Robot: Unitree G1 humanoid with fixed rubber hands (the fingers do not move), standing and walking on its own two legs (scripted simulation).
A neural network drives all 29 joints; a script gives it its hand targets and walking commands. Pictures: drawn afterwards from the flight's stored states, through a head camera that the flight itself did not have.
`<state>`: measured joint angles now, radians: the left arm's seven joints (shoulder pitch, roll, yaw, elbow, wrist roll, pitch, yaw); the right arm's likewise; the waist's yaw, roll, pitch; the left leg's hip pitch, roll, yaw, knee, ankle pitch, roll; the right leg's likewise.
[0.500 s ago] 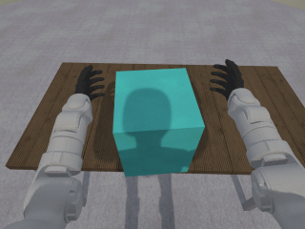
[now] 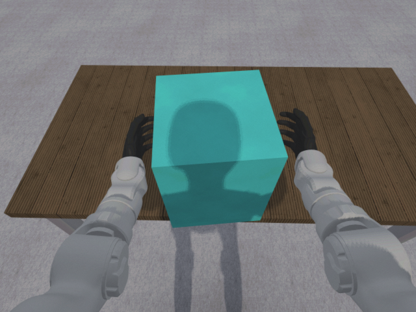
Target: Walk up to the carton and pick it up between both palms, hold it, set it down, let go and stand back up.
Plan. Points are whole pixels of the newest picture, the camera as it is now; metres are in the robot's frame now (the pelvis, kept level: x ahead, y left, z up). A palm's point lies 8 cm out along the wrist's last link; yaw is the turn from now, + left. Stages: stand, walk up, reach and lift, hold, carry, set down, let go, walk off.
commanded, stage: reach and lift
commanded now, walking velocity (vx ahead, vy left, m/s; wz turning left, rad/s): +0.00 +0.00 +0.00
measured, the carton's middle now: (212, 154) +0.44 +0.04 +0.03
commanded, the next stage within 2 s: none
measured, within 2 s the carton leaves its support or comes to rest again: neither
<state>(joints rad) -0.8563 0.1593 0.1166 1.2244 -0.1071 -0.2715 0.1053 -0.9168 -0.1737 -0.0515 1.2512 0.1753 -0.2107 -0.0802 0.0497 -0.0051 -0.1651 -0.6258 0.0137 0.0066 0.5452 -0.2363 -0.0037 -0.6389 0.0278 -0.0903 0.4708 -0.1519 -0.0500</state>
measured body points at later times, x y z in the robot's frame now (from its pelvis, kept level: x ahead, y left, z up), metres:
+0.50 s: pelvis -0.01 +0.00 -0.01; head +0.10 -0.01 +0.42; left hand +0.43 +0.19 +0.03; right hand +0.47 -0.11 +0.03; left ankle +0.00 +0.11 -0.73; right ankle +0.03 -0.09 -0.73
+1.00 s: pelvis +0.01 +0.01 +0.01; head +0.10 +0.02 +0.45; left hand +0.42 +0.18 +0.03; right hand +0.43 -0.12 +0.03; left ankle +0.00 +0.12 -0.73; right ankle +0.03 -0.09 -0.73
